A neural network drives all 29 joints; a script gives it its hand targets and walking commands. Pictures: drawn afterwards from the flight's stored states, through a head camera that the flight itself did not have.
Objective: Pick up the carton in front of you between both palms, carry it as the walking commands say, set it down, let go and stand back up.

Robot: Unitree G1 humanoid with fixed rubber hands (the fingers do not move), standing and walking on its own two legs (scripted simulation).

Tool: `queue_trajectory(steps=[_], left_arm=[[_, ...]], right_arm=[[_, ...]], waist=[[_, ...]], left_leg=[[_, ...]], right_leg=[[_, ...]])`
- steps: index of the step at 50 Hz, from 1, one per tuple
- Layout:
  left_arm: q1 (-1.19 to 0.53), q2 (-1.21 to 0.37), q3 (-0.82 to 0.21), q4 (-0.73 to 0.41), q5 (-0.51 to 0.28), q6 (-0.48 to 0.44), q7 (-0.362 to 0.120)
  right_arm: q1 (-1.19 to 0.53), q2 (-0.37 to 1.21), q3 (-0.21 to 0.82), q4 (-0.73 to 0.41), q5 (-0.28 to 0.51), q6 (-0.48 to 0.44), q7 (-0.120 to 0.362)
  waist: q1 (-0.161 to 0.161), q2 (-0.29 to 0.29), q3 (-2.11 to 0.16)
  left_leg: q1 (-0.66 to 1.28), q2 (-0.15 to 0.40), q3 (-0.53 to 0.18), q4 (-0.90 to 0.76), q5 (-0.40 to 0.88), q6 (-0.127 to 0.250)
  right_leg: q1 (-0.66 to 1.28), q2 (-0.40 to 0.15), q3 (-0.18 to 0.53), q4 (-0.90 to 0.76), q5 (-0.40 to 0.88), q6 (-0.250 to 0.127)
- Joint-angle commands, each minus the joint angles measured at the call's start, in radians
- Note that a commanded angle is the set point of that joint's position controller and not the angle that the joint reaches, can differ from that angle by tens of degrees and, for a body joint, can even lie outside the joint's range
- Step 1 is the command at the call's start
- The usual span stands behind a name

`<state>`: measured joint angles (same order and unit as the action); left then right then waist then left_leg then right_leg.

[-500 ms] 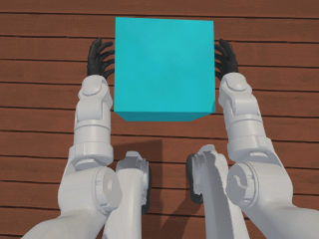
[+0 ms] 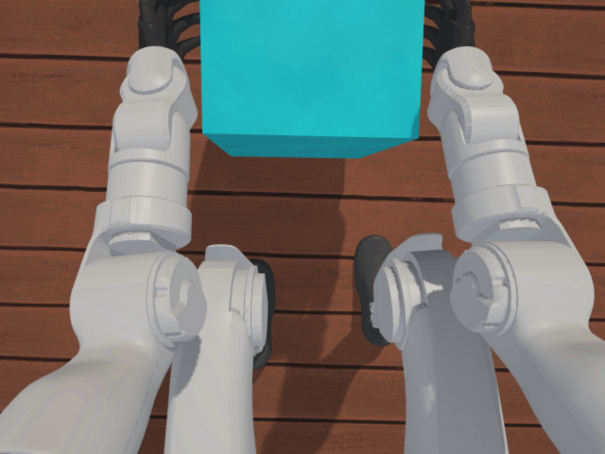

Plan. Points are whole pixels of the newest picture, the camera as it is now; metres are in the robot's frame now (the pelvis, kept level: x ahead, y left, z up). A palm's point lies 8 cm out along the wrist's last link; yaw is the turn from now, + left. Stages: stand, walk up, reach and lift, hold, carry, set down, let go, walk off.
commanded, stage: set down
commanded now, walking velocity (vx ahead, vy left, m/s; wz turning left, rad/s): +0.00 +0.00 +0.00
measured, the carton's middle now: (303, 69) +0.53 +0.00 -0.24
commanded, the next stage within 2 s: none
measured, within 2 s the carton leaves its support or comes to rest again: rests again in 0.40 s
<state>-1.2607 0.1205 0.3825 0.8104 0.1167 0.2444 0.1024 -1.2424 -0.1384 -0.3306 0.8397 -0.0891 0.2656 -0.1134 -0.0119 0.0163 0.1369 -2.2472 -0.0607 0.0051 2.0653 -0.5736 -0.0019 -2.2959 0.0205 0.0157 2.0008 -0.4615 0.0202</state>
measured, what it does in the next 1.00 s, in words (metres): stands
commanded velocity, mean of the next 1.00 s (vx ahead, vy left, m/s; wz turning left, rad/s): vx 0.00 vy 0.00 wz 0.00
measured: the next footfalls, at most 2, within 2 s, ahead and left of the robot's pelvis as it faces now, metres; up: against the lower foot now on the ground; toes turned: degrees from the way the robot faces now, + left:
none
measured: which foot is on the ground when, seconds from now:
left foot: down 0.00-1.00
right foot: down 0.00-1.00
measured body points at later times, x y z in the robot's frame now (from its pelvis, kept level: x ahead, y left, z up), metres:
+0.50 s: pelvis +0.01 +0.00 -0.03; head +0.36 +0.01 +0.24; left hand +0.55 +0.15 -0.20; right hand +0.55 -0.16 -0.20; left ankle +0.10 +0.11 -0.37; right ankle +0.13 -0.12 -0.37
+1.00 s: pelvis +0.00 +0.00 -0.04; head +0.35 +0.01 +0.23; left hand +0.55 +0.15 -0.20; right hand +0.55 -0.16 -0.20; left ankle +0.10 +0.11 -0.37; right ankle +0.13 -0.12 -0.37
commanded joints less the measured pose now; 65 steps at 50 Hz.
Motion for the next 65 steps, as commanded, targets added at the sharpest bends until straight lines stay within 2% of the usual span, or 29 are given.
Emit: queue_trajectory(steps=[1,2,8,12,13,15,16,17,20,21,22,24,25,26,28,30,31,42,45,47,51,55,57,58,60,61,62,63,65], left_arm=[[-0.614,-0.926,-0.473,-0.006,-0.185,-0.022,-0.270],[-0.632,-0.867,-0.456,-0.012,-0.144,-0.032,-0.265],[-0.616,-0.855,-0.488,0.029,-0.154,-0.037,-0.270],[-0.662,-0.846,-0.482,-0.067,-0.172,-0.049,-0.279],[-0.576,-0.946,-0.493,0.025,-0.158,-0.036,-0.268],[-0.625,-0.889,-0.528,-0.052,-0.197,-0.057,-0.271],[-0.624,-0.947,-0.510,-0.017,-0.199,-0.055,-0.281],[-0.604,-0.896,-0.504,-0.033,-0.165,-0.046,-0.278],[-0.666,-0.851,-0.507,-0.054,-0.168,-0.072,-0.270],[-0.583,-0.837,-0.458,0.000,-0.161,-0.075,-0.270],[-0.624,-0.862,-0.504,-0.011,-0.149,-0.073,-0.271],[-0.586,-0.843,-0.417,0.071,-0.128,-0.073,-0.266],[-0.601,-0.809,-0.431,0.063,-0.133,-0.065,-0.267],[-0.576,-0.803,-0.428,0.052,-0.109,-0.052,-0.265],[-0.562,-0.821,-0.378,0.115,-0.109,-0.049,-0.274],[-0.549,-0.753,-0.348,0.075,-0.037,-0.050,-0.275],[-0.535,-0.751,-0.324,0.142,-0.064,-0.045,-0.270],[-0.521,-0.629,-0.242,0.210,0.000,-0.055,-0.272],[-0.480,-0.571,-0.223,0.231,0.004,-0.051,-0.275],[-0.501,-0.516,-0.188,0.205,0.030,-0.053,-0.268],[-0.452,-0.505,-0.192,0.272,0.029,-0.044,-0.267],[-0.458,-0.411,-0.151,0.319,0.021,-0.054,-0.246],[-0.455,-0.391,-0.183,0.277,0.012,-0.077,-0.236],[-0.454,-0.341,-0.225,0.303,-0.020,-0.085,-0.224],[-0.391,-0.015,-0.100,0.271,0.004,-0.127,-0.145],[-0.375,-0.005,-0.120,0.253,-0.041,-0.137,-0.129],[-0.286,0.320,-0.015,0.295,0.030,-0.166,-0.069],[-0.341,0.335,-0.091,0.275,-0.094,-0.181,-0.039],[-0.415,0.380,-0.162,0.204,-0.154,-0.200,-0.017]], right_arm=[[-0.717,0.861,0.458,-0.194,0.166,-0.094,0.231],[-0.729,0.912,0.436,-0.126,0.215,-0.090,0.234],[-0.587,0.890,0.373,0.050,0.147,-0.063,0.253],[-0.639,0.949,0.415,-0.043,0.193,-0.074,0.260],[-0.602,0.959,0.368,-0.035,0.202,-0.096,0.263],[-0.591,0.962,0.371,0.010,0.178,-0.085,0.274],[-0.589,0.929,0.376,-0.016,0.189,-0.095,0.267],[-0.567,0.940,0.354,-0.014,0.166,-0.084,0.283],[-0.566,0.947,0.355,0.035,0.184,-0.100,0.272],[-0.595,0.942,0.379,0.028,0.200,-0.095,0.265],[-0.600,0.892,0.347,0.041,0.171,-0.104,0.262],[-0.571,0.881,0.324,0.085,0.147,-0.103,0.267],[-0.582,0.855,0.305,0.075,0.133,-0.092,0.268],[-0.546,0.854,0.269,0.105,0.131,-0.088,0.280],[-0.585,0.782,0.229,0.155,0.064,-0.087,0.277],[-0.557,0.842,0.229,0.170,0.099,-0.077,0.292],[-0.543,0.750,0.242,0.167,0.055,-0.089,0.289],[-0.517,0.681,0.147,0.256,0.027,-0.085,0.292],[-0.464,0.621,0.115,0.284,-0.022,-0.074,0.288],[-0.512,0.603,0.118,0.282,0.018,-0.087,0.283],[-0.425,0.466,0.045,0.367,-0.055,-0.090,0.251],[-0.453,0.468,0.055,0.333,-0.034,-0.087,0.262],[-0.463,0.390,0.048,0.345,-0.044,-0.103,0.251],[-0.390,0.328,0.005,0.408,-0.049,-0.118,0.235],[-0.388,0.067,-0.024,0.308,-0.024,-0.154,0.156],[-0.379,-0.014,-0.014,0.282,0.003,-0.187,0.130],[-0.331,-0.309,-0.073,0.292,0.010,-0.212,0.077],[-0.328,-0.271,-0.036,0.299,0.059,-0.222,0.048],[-0.374,-0.363,0.008,0.305,0.132,-0.253,0.022]], waist=[[-0.074,-0.002,-1.212],[0.084,0.050,-1.211],[-0.013,0.004,-1.089],[0.023,0.002,-1.208],[0.018,0.103,-1.194],[0.021,0.023,-1.155],[-0.049,0.079,-1.144],[0.017,0.060,-1.101],[-0.018,0.024,-1.063],[0.061,0.004,-1.070],[-0.023,0.071,-1.048],[0.058,0.049,-0.952],[-0.030,0.034,-0.957],[0.020,0.083,-0.920],[-0.047,0.048,-0.887],[0.076,0.072,-0.842],[-0.045,0.029,-0.776],[0.026,0.028,-0.662],[-0.026,0.017,-0.600],[0.052,0.027,-0.561],[-0.065,0.044,-0.540],[0.003,0.000,-0.508],[0.006,0.013,-0.553],[-0.086,0.039,-0.557],[0.045,0.025,-0.576],[-0.038,-0.008,-0.641],[0.028,0.029,-0.604],[-0.034,-0.013,-0.682],[-0.002,0.025,-0.772]], left_leg=[[0.531,-0.077,0.007,-0.165,0.293,-0.013],[0.588,-0.084,0.053,-0.120,0.317,-0.007],[0.504,-0.064,0.026,-0.109,0.293,-0.012],[0.534,-0.072,0.025,-0.095,0.425,-0.022],[0.594,-0.079,0.037,-0.077,0.435,-0.023],[0.557,-0.079,0.018,-0.080,0.422,-0.020],[0.545,-0.085,0.030,-0.070,0.416,-0.035],[0.542,-0.069,0.018,-0.096,0.434,-0.020],[0.460,-0.086,0.024,-0.060,0.365,-0.026],[0.410,-0.090,0.079,-0.065,0.318,-0.023],[0.420,-0.078,0.035,-0.073,0.301,-0.026],[0.374,-0.088,0.063,-0.064,0.255,-0.011],[0.381,-0.061,0.018,-0.070,0.273,-0.005],[0.413,-0.069,0.015,-0.094,0.293,-0.004],[0.398,-0.080,0.016,-0.104,0.195,0.001],[0.375,-0.076,0.040,-0.100,0.217,0.006],[0.308,-0.082,0.022,-0.105,0.190,-0.002],[0.293,-0.065,0.024,-0.086,0.142,0.003],[0.271,-0.059,0.005,-0.077,0.085,0.003],[0.271,-0.060,0.019,-0.090,0.061,0.005],[0.285,-0.064,0.006,-0.106,0.049,-0.010],[0.288,-0.055,0.011,-0.095,0.042,-0.008],[0.316,-0.060,0.008,-0.088,0.090,-0.002],[0.360,-0.036,-0.009,-0.066,0.081,-0.024],[0.346,-0.029,0.024,-0.065,0.089,-0.026],[0.388,-0.027,0.005,-0.069,0.129,-0.024],[0.374,0.011,0.040,-0.034,0.126,-0.059],[0.338,0.001,0.014,-0.041,0.135,-0.048],[0.395,0.021,-0.010,-0.049,0.233,-0.058]], right_leg=[[0.719,0.095,-0.114,-0.020,0.290,0.007],[0.687,0.105,-0.062,-0.031,0.251,-0.002],[0.666,0.092,-0.081,0.014,0.278,0.004],[0.701,0.101,-0.073,0.047,0.392,0.009],[0.642,0.116,-0.084,0.053,0.369,0.004],[0.633,0.085,-0.099,0.061,0.372,0.006],[0.607,0.118,-0.083,0.040,0.349,-0.015],[0.548,0.097,-0.083,0.051,0.339,-0.001],[0.563,0.113,-0.066,0.043,0.323,-0.014],[0.640,0.113,-0.048,0.019,0.304,-0.005],[0.592,0.112,-0.064,0.027,0.272,-0.007],[0.532,0.109,-0.057,0.032,0.223,-0.008],[0.544,0.096,-0.065,0.047,0.247,0.007],[0.445,0.097,-0.071,0.061,0.208,-0.013],[0.458,0.095,-0.106,0.027,0.137,0.000],[0.377,0.109,-0.060,0.018,0.118,-0.009],[0.443,0.091,-0.075,0.007,0.157,-0.015],[0.418,0.092,-0.052,0.025,0.087,-0.009],[0.381,0.090,-0.064,0.032,0.010,-0.010],[0.357,0.100,-0.041,0.026,0.003,-0.011],[0.391,0.090,-0.080,0.013,0.003,-0.007],[0.405,0.070,-0.055,0.025,-0.004,-0.009],[0.391,0.061,-0.045,0.024,0.009,-0.005],[0.417,0.067,-0.056,0.036,0.022,-0.011],[0.470,0.041,-0.045,0.054,0.051,0.018],[0.443,0.044,-0.073,0.040,0.061,0.017],[0.458,0.043,-0.036,0.032,0.049,0.014],[0.523,0.024,-0.054,0.056,0.125,0.027],[0.528,0.013,-0.031,0.077,0.174,0.022]])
